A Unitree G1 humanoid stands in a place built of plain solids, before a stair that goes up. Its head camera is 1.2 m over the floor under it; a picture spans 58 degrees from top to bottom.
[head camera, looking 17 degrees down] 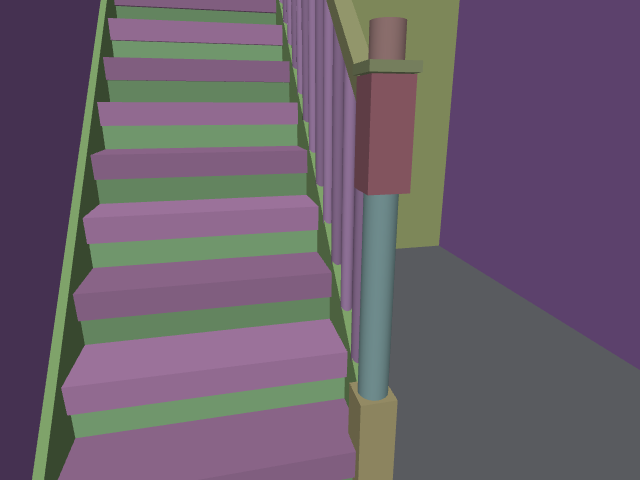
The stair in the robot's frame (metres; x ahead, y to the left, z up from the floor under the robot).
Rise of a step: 0.20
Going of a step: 0.22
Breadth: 0.88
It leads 13 degrees to the left of straight ahead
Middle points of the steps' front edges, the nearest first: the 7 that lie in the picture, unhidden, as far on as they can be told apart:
1.19 0.34 0.41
1.41 0.38 0.61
1.63 0.44 0.82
1.85 0.48 1.02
2.06 0.53 1.22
2.28 0.58 1.43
2.50 0.63 1.63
